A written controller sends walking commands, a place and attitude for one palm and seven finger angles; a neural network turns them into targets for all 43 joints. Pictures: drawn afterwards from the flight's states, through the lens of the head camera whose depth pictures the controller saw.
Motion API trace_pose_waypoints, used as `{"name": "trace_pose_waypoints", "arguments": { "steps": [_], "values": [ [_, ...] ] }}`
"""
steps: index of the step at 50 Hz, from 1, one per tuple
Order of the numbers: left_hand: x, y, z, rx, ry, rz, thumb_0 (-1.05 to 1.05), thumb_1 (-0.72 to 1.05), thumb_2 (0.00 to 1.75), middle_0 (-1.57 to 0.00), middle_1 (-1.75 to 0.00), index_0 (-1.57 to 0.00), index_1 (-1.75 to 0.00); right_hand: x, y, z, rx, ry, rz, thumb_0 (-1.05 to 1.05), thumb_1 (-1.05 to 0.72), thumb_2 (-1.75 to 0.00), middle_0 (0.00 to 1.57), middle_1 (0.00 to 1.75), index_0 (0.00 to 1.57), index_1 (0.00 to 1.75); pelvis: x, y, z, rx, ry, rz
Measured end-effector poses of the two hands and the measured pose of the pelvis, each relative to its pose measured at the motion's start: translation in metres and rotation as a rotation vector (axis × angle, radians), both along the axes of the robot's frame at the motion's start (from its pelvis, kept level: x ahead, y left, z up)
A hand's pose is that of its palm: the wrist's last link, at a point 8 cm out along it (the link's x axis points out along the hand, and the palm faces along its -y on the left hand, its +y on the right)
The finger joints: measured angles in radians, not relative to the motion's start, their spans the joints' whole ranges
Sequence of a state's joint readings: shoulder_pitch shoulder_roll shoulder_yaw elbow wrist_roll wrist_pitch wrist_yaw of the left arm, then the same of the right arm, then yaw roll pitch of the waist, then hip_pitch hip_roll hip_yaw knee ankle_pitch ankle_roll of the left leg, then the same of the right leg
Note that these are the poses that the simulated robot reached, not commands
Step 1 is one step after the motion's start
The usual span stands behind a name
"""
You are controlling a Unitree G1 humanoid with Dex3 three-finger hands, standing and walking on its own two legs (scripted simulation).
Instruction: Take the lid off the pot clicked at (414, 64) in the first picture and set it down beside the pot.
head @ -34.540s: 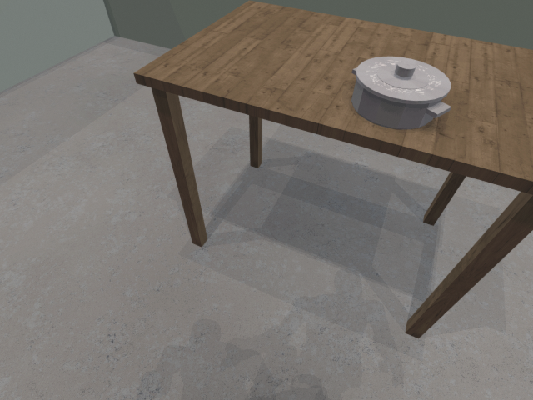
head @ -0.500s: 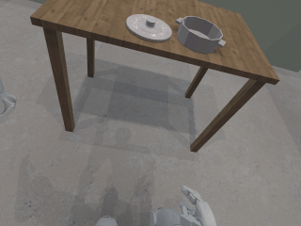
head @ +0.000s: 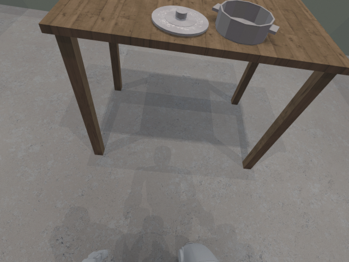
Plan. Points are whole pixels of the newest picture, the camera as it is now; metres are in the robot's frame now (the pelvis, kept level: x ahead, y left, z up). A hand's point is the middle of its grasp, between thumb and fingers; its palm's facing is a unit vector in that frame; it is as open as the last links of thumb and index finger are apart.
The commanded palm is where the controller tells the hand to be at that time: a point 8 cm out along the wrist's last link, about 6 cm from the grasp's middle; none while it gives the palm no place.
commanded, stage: stop stepping back and stand still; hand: left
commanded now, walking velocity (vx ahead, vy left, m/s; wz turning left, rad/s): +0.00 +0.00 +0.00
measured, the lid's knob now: (181, 13) +0.87 -0.06 +0.13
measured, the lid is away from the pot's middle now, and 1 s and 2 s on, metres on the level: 0.23 0.23 0.23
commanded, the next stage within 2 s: let the arm hang, fingers relaxed in 1.64 s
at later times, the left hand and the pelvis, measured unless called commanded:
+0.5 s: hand out of the picture +0.14 +0.18 -0.13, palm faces +0.00 -0.97 -0.25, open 7.4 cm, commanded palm none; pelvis +0.11 +0.00 +0.03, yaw -1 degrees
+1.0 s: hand out of the picture +0.11 +0.16 -0.13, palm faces -0.01 -0.97 -0.23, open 7.3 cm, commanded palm none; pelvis +0.07 -0.02 +0.04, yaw -1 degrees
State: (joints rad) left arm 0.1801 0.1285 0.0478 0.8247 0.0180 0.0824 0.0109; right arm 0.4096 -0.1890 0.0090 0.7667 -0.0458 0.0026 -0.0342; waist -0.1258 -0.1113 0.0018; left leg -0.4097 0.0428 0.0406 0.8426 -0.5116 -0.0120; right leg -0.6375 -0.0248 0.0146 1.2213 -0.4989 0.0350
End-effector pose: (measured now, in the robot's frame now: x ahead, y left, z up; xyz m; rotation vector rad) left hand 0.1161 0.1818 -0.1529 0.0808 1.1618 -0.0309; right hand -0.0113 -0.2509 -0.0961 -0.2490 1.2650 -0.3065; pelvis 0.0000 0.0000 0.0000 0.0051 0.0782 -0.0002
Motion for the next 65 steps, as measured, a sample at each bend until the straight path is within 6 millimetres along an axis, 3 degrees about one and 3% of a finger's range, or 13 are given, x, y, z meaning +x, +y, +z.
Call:
{"name": "trace_pose_waypoints", "arguments": {
  "steps": [4, 7, 10, 15, 19, 24, 30, 37, 46, 56, 65],
  "values": [
    [0.001, 0.005, 0.016, 0.015, 0.014, 0.053, -0.08, 0.96, 0.89, -0.08, -0.26, -0.21, -0.30, -0.056, -0.007, 0.007, 0.049, 0.314, -0.039, 0.01, -0.90, -0.90, 0.20, 0.30, 0.21, 0.30, 0.026, -0.012, 0.010, -0.023, 0.022, 0.043],
    [-0.003, 0.022, 0.023, 0.105, 0.063, 0.076, -0.07, 0.96, 0.89, -0.11, -0.27, -0.21, -0.30, -0.062, -0.011, 0.004, 0.075, 0.392, -0.091, 0.01, -0.90, -0.90, 0.20, 0.30, 0.21, 0.30, 0.046, -0.017, 0.012, -0.019, 0.012, 0.039],
    [-0.010, 0.039, 0.035, 0.181, 0.156, 0.068, -0.05, 0.95, 0.89, -0.14, -0.28, -0.20, -0.30, -0.034, -0.008, 0.001, 0.091, 0.342, -0.112, 0.02, -0.90, -0.90, 0.20, 0.30, 0.20, 0.30, 0.061, -0.014, 0.021, -0.012, 0.004, 0.018],
    [-0.011, 0.062, 0.040, 0.237, 0.257, 0.081, -0.02, 0.93, 0.90, -0.18, -0.29, -0.20, -0.30, 0.037, 0.013, -0.014, 0.134, 0.148, -0.091, 0.01, -0.91, -0.90, 0.20, 0.30, 0.20, 0.30, 0.082, -0.006, 0.024, -0.022, -0.015, -0.006],
    [0.002, 0.062, 0.044, 0.238, 0.259, 0.100, -0.01, 0.92, 0.90, -0.19, -0.30, -0.20, -0.30, 0.088, 0.035, -0.023, 0.190, 0.070, -0.060, 0.01, -0.91, -0.90, 0.20, 0.30, 0.20, 0.30, 0.098, -0.005, 0.027, -0.010, -0.036, -0.018],
    [0.020, 0.045, 0.051, 0.214, 0.220, 0.105, 0.00, 0.91, 0.90, -0.19, -0.30, -0.20, -0.30, 0.113, 0.028, -0.024, 0.182, 0.067, -0.060, 0.04, -0.97, -0.90, 0.20, 0.30, 0.21, 0.30, 0.109, -0.004, 0.033, -0.006, -0.048, -0.016],
    [0.031, 0.036, 0.051, 0.204, 0.208, 0.089, 0.00, 0.93, 0.90, -0.20, -0.30, -0.20, -0.30, 0.121, 0.016, -0.013, 0.161, 0.051, -0.071, 0.02, -0.95, -0.90, 0.20, 0.30, 0.21, 0.30, 0.108, -0.010, 0.038, -0.003, -0.042, -0.021],
    [0.029, 0.028, 0.044, 0.194, 0.206, 0.070, 0.00, 0.92, 0.90, -0.20, -0.30, -0.20, -0.30, 0.107, 0.008, -0.014, 0.153, 0.076, -0.078, 0.01, -0.92, -0.90, 0.20, 0.30, 0.20, 0.30, 0.096, -0.018, 0.035, -0.001, -0.034, -0.028],
    [0.007, 0.025, 0.049, 0.196, 0.185, 0.080, 0.00, 0.93, 0.90, -0.20, -0.30, -0.20, -0.30, 0.072, 0.014, -0.015, 0.184, 0.093, -0.092, 0.00, -0.91, -0.90, 0.20, 0.30, 0.20, 0.30, 0.078, -0.022, 0.038, -0.007, -0.076, -0.022],
    [-0.046, 0.023, 0.049, 0.175, 0.243, 0.092, 0.00, 0.93, 0.90, -0.20, -0.30, -0.20, -0.30, 0.028, 0.029, -0.013, 0.220, 0.138, -0.088, 0.00, -0.91, -0.90, 0.20, 0.30, 0.20, 0.30, 0.054, -0.019, 0.041, -0.014, -0.104, -0.017],
    [-0.098, 0.013, 0.043, 0.123, 0.363, 0.106, 0.00, 0.91, 0.90, -0.20, -0.30, -0.20, -0.30, -0.011, 0.041, -0.008, 0.217, 0.221, -0.110, 0.00, -0.91, -0.90, 0.20, 0.30, 0.20, 0.30, 0.044, -0.011, 0.041, -0.016, -0.095, -0.016]
  ]
}}
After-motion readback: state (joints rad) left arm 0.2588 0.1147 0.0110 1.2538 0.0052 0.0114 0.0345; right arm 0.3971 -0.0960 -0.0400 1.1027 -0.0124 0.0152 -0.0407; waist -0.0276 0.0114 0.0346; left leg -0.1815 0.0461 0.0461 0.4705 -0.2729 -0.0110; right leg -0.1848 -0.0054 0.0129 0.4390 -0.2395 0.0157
